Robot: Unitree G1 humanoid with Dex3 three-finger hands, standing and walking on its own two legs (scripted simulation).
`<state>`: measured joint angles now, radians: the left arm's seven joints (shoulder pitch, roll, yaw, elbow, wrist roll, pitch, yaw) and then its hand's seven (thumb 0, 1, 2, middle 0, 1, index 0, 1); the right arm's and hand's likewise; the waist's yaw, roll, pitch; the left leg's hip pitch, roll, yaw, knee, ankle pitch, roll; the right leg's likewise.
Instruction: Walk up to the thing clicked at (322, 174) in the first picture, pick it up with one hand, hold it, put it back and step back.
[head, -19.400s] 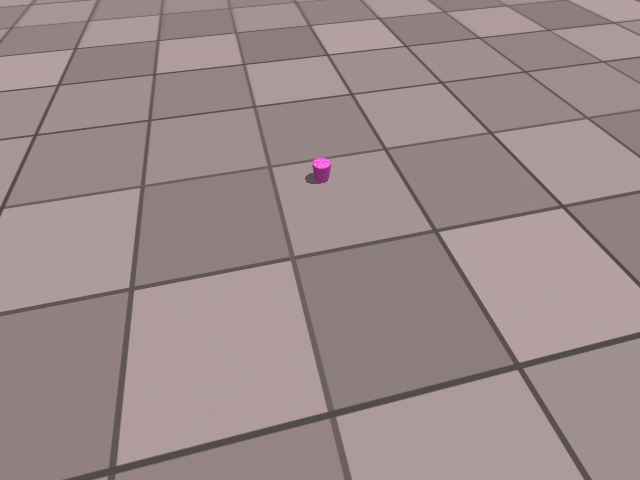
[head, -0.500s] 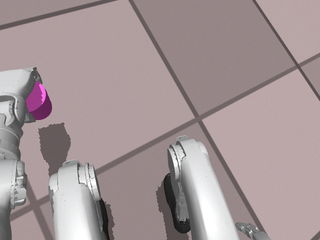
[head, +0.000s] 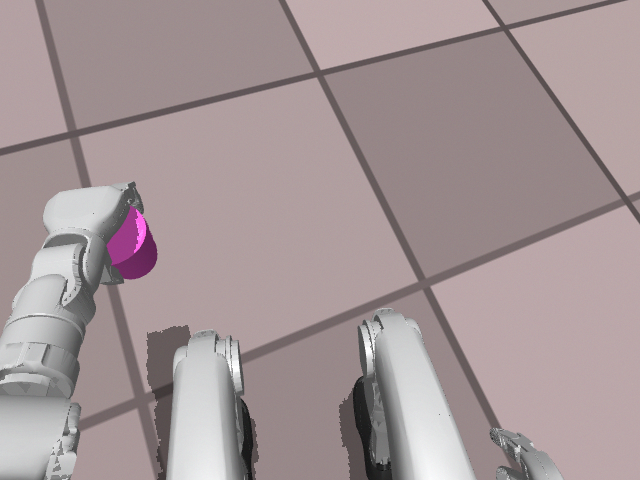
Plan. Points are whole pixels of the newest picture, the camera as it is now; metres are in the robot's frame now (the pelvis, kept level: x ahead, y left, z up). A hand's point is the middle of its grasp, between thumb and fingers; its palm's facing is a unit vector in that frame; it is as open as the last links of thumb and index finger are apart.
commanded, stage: lift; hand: left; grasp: from above
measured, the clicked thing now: (122, 246) +0.45 +0.25 -0.15
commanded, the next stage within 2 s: hold in 1.02 s
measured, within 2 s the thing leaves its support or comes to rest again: neither
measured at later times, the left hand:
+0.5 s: hand (20, 240) +0.37 +0.24 +0.10, palm faces -0.47 -0.10 -0.88, open 11.4 cm
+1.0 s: hand out of the picture +0.37 +0.23 +0.19, palm faces -0.46 -0.11 -0.88, open 11.4 cm
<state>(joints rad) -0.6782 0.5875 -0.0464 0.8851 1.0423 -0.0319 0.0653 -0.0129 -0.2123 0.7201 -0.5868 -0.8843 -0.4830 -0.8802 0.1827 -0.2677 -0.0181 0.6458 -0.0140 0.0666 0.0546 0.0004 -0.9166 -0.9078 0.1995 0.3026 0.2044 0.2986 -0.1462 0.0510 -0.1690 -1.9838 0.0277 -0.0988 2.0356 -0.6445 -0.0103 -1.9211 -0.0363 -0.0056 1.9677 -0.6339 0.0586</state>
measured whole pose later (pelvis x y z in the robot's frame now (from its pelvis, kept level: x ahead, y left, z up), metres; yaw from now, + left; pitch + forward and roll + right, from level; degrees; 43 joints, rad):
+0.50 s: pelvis +0.03 +0.00 +0.18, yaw +2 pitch +21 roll -2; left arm -0.39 0.45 -0.15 0.75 0.98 0.04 0.08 -0.01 -0.21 0.70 -0.61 -0.85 -0.51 -0.84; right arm 0.19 -0.23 -0.02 0.71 0.03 0.04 -0.04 0.00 -0.91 -0.90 0.20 0.30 0.21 0.30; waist -0.08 0.05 -0.15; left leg -1.23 0.06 -0.03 1.41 -0.55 -0.02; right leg -1.20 -0.03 0.00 1.37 -0.52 0.05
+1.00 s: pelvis +0.06 -0.01 +0.28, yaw +2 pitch +11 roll -1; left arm -0.33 0.37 -0.18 0.85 0.99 0.04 0.14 -0.03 -0.25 0.83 -0.58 -0.89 -0.48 -0.86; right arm 0.26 -0.25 -0.05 0.75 0.03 0.03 -0.04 0.00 -0.90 -0.90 0.20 0.30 0.20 0.30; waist -0.07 0.03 -0.08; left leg -0.70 0.06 0.00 0.91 -0.40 -0.02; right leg -0.68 -0.04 0.00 0.87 -0.38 0.04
